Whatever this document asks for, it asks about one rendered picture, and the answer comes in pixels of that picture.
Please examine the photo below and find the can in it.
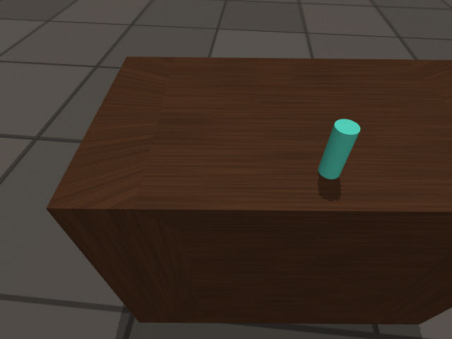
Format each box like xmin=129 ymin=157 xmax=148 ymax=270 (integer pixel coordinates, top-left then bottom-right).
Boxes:
xmin=318 ymin=119 xmax=360 ymax=179

